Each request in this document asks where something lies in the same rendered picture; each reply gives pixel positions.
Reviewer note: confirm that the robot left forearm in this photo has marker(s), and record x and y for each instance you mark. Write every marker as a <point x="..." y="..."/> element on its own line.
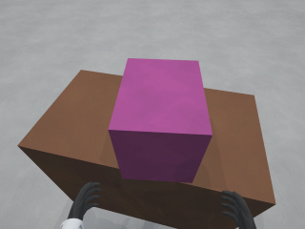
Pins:
<point x="72" y="224"/>

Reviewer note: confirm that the pedestal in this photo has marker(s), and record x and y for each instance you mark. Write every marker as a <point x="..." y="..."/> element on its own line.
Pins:
<point x="71" y="144"/>

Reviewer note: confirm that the carton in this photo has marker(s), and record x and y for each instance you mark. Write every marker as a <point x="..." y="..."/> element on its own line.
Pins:
<point x="160" y="127"/>

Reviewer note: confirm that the left robot hand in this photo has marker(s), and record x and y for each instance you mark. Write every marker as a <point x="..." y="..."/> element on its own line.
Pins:
<point x="80" y="205"/>

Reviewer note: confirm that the right robot hand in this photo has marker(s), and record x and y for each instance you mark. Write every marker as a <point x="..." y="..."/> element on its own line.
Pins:
<point x="242" y="214"/>

